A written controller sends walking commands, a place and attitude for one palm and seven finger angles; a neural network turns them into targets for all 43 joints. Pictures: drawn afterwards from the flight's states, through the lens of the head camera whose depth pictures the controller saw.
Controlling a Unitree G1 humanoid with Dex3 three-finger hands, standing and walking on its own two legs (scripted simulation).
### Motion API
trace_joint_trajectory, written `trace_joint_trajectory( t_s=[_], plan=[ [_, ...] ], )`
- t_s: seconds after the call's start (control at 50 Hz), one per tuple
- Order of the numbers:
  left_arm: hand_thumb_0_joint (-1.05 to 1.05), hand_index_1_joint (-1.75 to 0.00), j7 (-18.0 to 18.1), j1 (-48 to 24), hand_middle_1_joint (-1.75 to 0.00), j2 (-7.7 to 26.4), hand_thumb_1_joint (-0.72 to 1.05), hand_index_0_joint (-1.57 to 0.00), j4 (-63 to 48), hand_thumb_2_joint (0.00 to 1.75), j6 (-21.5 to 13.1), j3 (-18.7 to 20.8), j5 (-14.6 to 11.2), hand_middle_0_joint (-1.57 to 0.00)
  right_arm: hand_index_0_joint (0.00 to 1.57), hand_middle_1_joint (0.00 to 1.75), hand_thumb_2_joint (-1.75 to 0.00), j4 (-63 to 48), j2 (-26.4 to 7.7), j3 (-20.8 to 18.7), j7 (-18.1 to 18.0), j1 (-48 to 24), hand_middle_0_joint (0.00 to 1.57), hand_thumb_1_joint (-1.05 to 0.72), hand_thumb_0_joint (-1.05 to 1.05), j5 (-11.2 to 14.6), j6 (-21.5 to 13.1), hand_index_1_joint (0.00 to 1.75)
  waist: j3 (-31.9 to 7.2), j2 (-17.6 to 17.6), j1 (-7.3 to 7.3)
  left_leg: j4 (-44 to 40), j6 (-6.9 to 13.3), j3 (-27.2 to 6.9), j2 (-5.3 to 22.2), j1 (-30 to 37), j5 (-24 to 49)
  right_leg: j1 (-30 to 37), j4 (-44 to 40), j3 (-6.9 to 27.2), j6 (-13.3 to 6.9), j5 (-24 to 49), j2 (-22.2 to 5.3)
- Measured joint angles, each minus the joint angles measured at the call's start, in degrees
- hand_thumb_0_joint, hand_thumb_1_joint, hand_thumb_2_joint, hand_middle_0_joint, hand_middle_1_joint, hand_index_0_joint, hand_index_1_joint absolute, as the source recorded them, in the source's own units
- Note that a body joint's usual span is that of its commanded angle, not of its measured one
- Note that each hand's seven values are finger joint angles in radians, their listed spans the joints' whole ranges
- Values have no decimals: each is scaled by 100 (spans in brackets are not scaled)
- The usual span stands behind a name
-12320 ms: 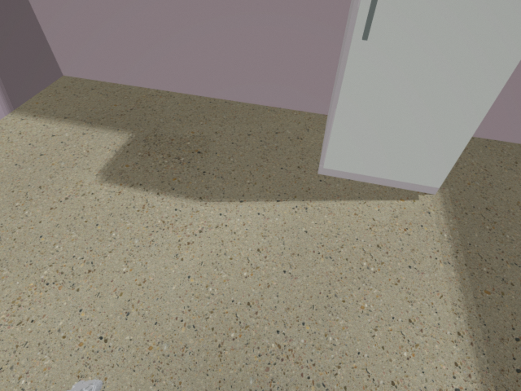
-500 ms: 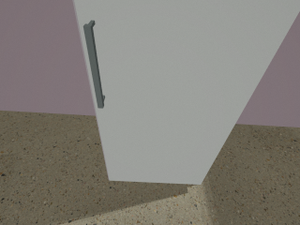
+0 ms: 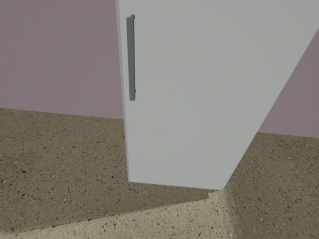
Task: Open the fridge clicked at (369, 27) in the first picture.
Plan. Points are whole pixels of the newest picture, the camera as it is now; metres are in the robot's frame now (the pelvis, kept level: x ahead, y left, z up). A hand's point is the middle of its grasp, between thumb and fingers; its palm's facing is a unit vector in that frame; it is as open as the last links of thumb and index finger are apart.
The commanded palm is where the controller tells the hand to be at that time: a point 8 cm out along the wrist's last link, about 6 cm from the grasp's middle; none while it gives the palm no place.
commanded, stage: come to a stop and stand still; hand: left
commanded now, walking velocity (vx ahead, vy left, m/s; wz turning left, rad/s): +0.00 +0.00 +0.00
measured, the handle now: (132, 62) +0.62 +0.15 +0.18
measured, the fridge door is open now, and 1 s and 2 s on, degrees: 0 0 0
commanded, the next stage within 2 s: look again from close up in 0.88 s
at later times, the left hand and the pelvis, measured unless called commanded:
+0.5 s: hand out of the picture -0.01 +0.17 -0.15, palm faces -0.04 -0.98 -0.19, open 7.4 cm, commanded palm none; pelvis -0.05 +0.00 +0.02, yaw -4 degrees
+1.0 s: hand out of the picture -0.03 +0.16 -0.16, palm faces -0.05 -0.99 -0.15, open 7.4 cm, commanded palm none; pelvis -0.02 +0.00 +0.02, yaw -5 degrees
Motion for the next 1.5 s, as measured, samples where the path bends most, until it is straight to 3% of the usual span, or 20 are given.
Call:
trace_joint_trajectory(
  t_s=[0.02,0.04,0.1,0.14,0.18,0.26,0.34,0.4,0.44,0.52,0.6,0.78,0.84,1.12,1.5],
  plan=[
    [1,-30,-11,-92,-30,16,90,-20,-91,90,-34,3,-24,-21,20,30,-89,-69,-50,22,-18,110,20,-91,0,-8,-72,30,-18,93,-11,-894,29,-109,106,387,-67,-206,223,-7,15,-235,71],
    [1,-30,-35,-254,-30,53,90,-20,-175,90,-70,19,-70,-21,20,30,-89,-49,-60,28,-54,139,20,-91,0,-37,-112,30,67,109,-43,-1170,77,-136,112,380,343,-418,558,50,51,-615,89],
    [1,-30,-112,-599,-30,198,90,-20,-354,90,-86,102,-108,-20,19,30,-89,260,7,123,-123,166,20,-91,0,-109,9,30,229,-48,61,-1070,223,64,-31,295,693,-807,2177,519,120,-1042,281],
    [1,-30,-114,-673,-30,235,90,-20,-417,90,-113,105,-100,-20,19,30,-89,441,45,177,-146,277,20,-91,0,-128,45,30,100,3,45,-1337,257,60,-54,338,858,-779,2969,555,143,-1046,420],
    [1,-30,-134,-660,-30,241,91,-20,-469,90,-164,71,-98,-20,19,30,-89,523,86,210,-154,399,20,-91,0,-140,18,30,-40,97,-7,-1701,267,34,-37,415,1069,-511,3134,441,135,-1108,485],
    [1,-30,-221,-578,-30,214,91,-20,-505,90,-172,-1,-106,-20,20,30,-89,497,157,230,-178,579,20,-90,1,-157,-121,30,-197,267,-164,-2403,279,94,61,541,1453,191,2340,205,68,-1394,467],
    [1,-30,-284,-611,-30,149,91,-20,-485,90,-132,-66,-137,-20,20,30,-89,468,171,243,-181,681,20,-90,0,-181,-192,30,-137,383,-373,-2886,215,174,184,583,1801,884,931,117,-31,-1764,413],
    [1,-30,-276,-659,-30,90,91,-20,-468,90,-207,-105,-189,-20,20,30,-89,574,169,243,-172,784,20,-90,0,-157,-154,30,-66,351,-431,-2934,109,228,211,523,1871,1529,-446,62,-160,-1423,372],
    [1,-30,-215,-714,-30,19,90,-20,-424,90,-287,-138,-200,-20,20,30,-89,698,163,240,-171,808,20,-90,0,-110,-111,30,40,314,-382,-2576,7,248,213,342,1609,1681,-854,97,-182,-867,339],
    [1,-30,-116,-648,-30,-200,91,-20,-288,90,-414,-220,-181,-20,20,30,-89,890,108,250,-101,826,20,-91,0,-79,3,30,190,391,-297,-1617,-139,59,365,-15,826,1715,-756,52,-65,-798,457],
    [1,-30,-115,-585,-30,-305,91,-20,-43,90,-419,-281,-201,-20,19,30,-89,903,125,252,-127,753,20,-91,0,-62,-109,30,361,361,-318,-1915,-142,-74,467,98,1473,1622,-281,32,2,-1138,508],
    [1,-30,-71,-632,-30,-451,91,-20,240,90,-504,-387,-213,-20,19,30,-90,1003,425,375,-198,126,20,-91,0,7,-265,30,524,179,-139,-2289,-85,67,298,350,1465,1768,-506,142,63,-1117,335],
    [1,-30,-42,-634,-30,-473,91,-20,247,90,-531,-398,-204,-20,20,30,-89,1102,340,362,-258,-54,20,-94,3,-28,-210,30,536,203,-106,-2336,-79,68,275,402,1471,1823,-556,139,75,-1110,314],
    [1,-30,-39,-780,-30,-242,90,-20,238,90,-523,-390,-178,-20,19,30,-89,1005,98,326,-179,-438,20,-93,1,3,-206,30,502,174,-75,-2590,-85,125,262,575,1604,1927,-712,191,76,-1007,303],
    [1,-30,-64,-796,-30,-144,90,-20,241,90,-519,-386,-183,-20,19,30,-89,1088,126,396,-119,-217,20,-92,0,-6,-190,30,469,212,-96,-2750,-64,118,218,596,1733,1911,-775,177,91,-936,268]
  ],
)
